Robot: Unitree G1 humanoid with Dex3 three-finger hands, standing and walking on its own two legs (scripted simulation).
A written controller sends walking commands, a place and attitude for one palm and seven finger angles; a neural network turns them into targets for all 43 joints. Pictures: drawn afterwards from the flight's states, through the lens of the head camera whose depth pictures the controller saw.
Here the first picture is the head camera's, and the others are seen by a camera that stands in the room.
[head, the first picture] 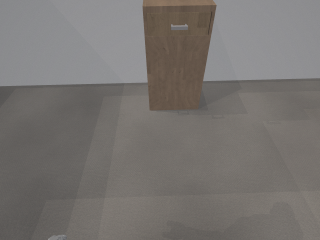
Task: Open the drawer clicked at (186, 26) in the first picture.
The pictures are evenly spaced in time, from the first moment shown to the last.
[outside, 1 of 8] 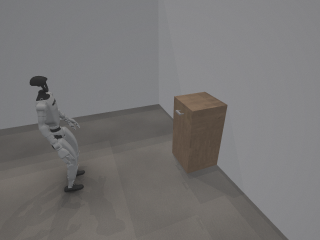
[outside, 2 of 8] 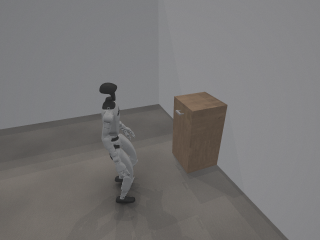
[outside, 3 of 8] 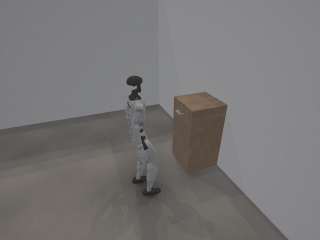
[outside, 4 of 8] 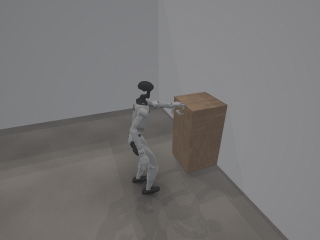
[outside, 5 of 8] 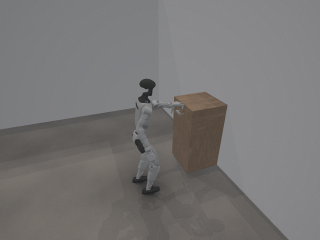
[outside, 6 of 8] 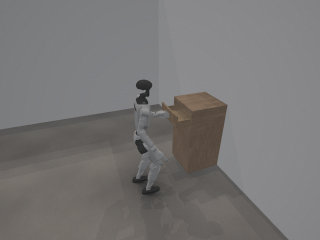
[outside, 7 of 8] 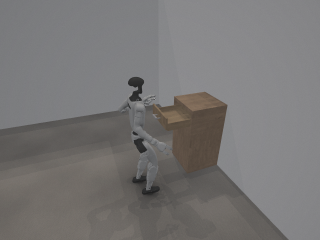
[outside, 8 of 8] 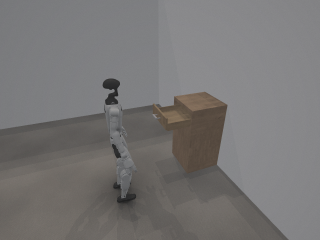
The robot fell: no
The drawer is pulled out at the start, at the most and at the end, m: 0.00 0.30 0.29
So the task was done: yes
